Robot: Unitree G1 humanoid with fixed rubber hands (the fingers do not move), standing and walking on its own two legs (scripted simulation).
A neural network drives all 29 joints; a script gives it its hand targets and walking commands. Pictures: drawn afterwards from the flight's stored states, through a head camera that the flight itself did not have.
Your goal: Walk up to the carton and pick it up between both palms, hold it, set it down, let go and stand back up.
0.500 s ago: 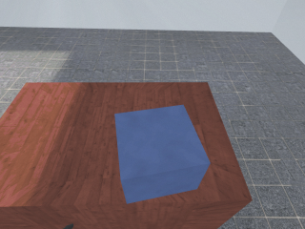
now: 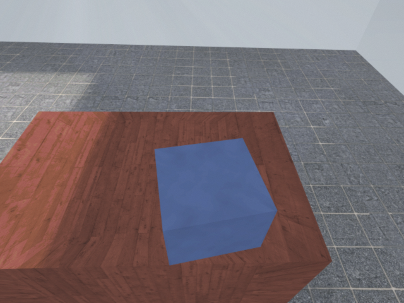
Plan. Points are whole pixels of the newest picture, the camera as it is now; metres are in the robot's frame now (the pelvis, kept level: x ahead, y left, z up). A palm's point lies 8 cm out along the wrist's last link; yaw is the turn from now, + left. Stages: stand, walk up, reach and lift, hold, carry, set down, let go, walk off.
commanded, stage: stand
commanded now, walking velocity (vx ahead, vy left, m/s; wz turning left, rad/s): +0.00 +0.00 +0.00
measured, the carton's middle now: (207, 198) +0.44 +0.04 -0.12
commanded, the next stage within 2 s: none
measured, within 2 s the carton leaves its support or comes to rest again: neither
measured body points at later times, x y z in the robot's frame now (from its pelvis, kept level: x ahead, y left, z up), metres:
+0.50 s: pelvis +0.00 +0.00 +0.00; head -0.01 +0.02 +0.45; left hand +0.04 +0.29 -0.15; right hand +0.11 -0.27 -0.12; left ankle +0.03 +0.14 -0.74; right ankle +0.00 -0.13 -0.74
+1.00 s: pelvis +0.00 +0.00 +0.00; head -0.01 +0.01 +0.45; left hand +0.04 +0.29 -0.15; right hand +0.10 -0.27 -0.12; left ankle +0.03 +0.14 -0.74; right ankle +0.00 -0.13 -0.74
